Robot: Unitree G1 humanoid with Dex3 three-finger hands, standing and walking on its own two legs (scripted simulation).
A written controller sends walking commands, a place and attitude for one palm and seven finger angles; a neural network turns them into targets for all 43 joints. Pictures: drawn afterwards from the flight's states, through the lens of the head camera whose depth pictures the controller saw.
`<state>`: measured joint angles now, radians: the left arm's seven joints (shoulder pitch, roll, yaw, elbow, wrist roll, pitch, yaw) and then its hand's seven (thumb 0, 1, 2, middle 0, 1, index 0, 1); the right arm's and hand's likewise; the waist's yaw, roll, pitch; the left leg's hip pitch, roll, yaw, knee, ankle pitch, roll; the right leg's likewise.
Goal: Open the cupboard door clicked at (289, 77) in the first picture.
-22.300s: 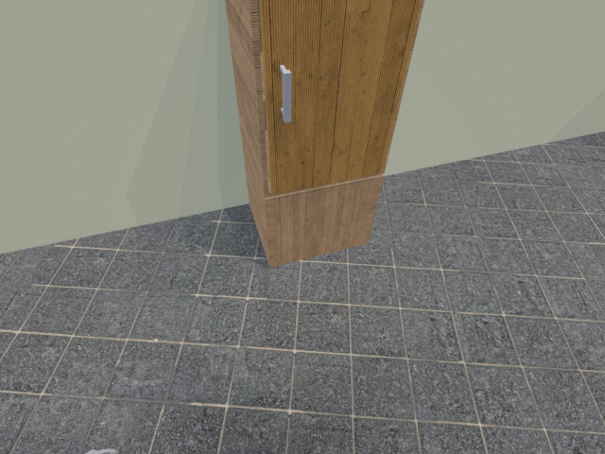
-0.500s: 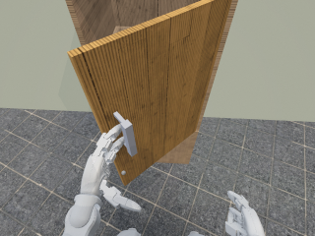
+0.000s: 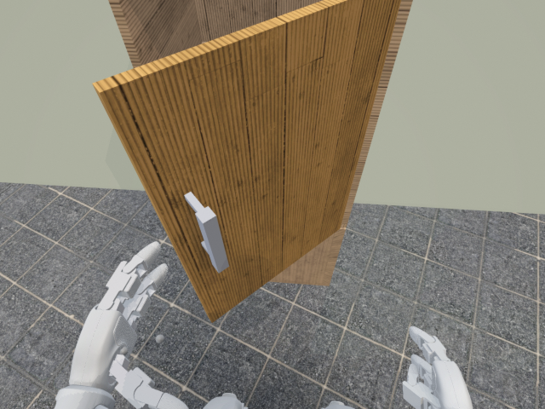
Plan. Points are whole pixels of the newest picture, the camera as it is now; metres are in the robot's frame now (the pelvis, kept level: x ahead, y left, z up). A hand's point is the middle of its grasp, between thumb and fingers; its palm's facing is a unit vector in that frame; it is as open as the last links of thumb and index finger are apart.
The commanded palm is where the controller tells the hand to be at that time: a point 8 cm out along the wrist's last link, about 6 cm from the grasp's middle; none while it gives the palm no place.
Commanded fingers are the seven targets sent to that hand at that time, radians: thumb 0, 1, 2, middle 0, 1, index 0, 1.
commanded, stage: slide the hand sideways off the handle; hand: left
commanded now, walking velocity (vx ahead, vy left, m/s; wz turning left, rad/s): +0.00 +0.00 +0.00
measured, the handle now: (207, 234) +0.34 +0.12 +0.08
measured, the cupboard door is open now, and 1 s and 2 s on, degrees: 43 43 43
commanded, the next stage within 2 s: draw the hand back to the body in 0.02 s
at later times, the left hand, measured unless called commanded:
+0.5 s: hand (109, 334) +0.19 +0.19 +0.11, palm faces -0.03 -1.00 -0.08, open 16.3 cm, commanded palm +0.16 +0.25 +0.13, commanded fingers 0.00 -0.50 0.30 -0.15 -0.30 -0.15 -0.30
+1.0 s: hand (19, 300) +0.20 +0.26 +0.17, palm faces +0.33 -0.86 -0.39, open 12.9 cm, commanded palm +0.15 +0.30 +0.20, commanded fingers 0.00 0.38 0.68 -0.18 -0.30 -0.18 -0.30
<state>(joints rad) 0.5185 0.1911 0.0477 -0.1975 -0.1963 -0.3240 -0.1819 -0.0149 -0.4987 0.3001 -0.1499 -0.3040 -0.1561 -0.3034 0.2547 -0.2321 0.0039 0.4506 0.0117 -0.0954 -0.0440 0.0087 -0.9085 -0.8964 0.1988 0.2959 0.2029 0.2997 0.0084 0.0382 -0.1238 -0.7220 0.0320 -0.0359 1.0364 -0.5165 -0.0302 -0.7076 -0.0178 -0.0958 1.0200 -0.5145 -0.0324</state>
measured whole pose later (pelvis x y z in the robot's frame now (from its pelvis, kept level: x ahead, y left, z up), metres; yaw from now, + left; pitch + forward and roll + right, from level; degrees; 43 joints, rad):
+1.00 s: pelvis +0.01 +0.03 +0.06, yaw -1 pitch -2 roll -1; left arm 0.53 0.31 0.19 -0.38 -0.03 -0.03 0.12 -0.01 0.04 0.53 -0.17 -0.30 -0.18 -0.30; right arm 0.22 -0.22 0.06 0.60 0.00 -0.14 -0.10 0.01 -0.91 -0.90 0.20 0.30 0.20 0.30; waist 0.06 0.05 -0.01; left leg -0.20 0.00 0.00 0.55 -0.32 0.01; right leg -0.18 -0.03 -0.06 0.52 -0.30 0.01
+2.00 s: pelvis +0.00 +0.01 +0.07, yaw -2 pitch -1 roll -1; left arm 0.50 0.37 0.37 -0.40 -0.04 -0.14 0.10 0.01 0.89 0.90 -0.21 -0.30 -0.21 -0.30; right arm 0.16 -0.24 0.00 0.61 -0.01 -0.05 -0.08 0.01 -0.91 -0.90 0.20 0.30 0.20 0.30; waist 0.03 0.06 0.03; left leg -0.17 0.04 0.01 0.43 -0.24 -0.01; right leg -0.15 0.01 -0.06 0.37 -0.19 -0.01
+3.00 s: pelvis -0.15 +0.02 +0.06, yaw -4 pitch +4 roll -1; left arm 0.54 0.44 0.44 -0.57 -0.05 -0.21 0.14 0.01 0.89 0.90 -0.20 -0.30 -0.21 -0.30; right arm 0.12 -0.17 0.02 0.63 -0.03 -0.12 -0.04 0.01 -0.91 -0.90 0.20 0.30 0.21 0.30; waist 0.05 -0.02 0.01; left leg -0.51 0.05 0.02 0.43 0.01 0.00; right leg -0.13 0.05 0.02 0.43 -0.39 -0.03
